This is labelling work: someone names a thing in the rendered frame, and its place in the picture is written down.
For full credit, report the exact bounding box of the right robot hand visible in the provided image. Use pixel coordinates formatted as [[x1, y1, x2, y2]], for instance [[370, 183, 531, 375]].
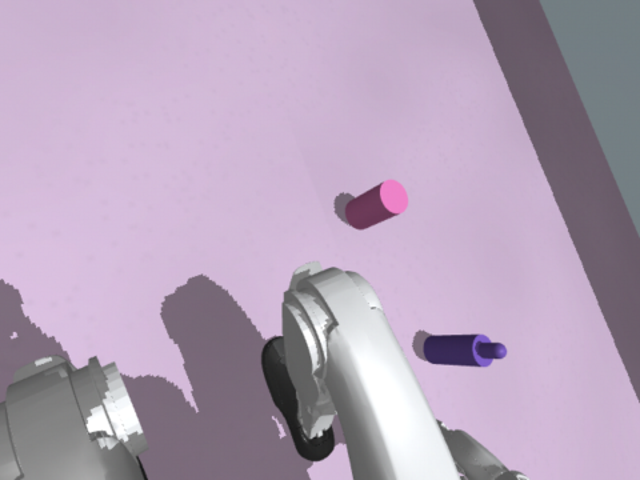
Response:
[[436, 419, 509, 480]]

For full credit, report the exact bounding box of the right robot foot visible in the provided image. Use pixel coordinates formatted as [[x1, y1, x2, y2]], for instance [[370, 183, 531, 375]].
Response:
[[261, 336, 334, 461]]

